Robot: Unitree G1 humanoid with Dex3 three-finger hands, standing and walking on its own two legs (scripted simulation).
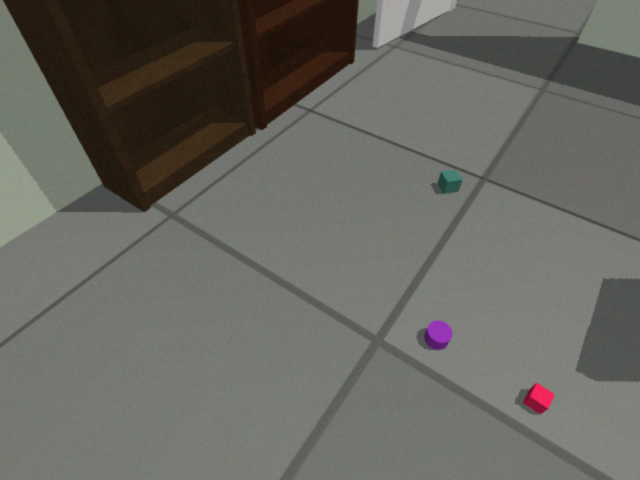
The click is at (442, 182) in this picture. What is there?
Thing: cube
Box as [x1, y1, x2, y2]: [437, 170, 461, 193]
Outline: 455,170 442,171 440,173 437,183 443,193 458,190 461,178
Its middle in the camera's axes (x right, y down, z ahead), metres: +0.60 -0.28 +1.84
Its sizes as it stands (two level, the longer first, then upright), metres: 0.074 0.074 0.074
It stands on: the floor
